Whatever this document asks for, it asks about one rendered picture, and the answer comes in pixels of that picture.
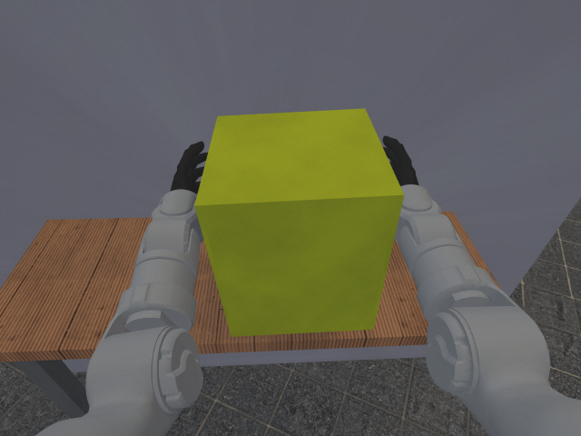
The left robot hand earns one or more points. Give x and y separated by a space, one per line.
186 175

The right robot hand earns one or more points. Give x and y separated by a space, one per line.
400 161

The carton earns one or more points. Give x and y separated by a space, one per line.
298 213

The robot left forearm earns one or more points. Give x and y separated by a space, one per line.
161 291

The table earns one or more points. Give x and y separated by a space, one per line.
60 298

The left robot upper arm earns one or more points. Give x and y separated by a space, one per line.
137 385

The right robot upper arm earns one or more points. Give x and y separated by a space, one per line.
495 360

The robot right forearm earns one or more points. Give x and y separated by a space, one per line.
439 262

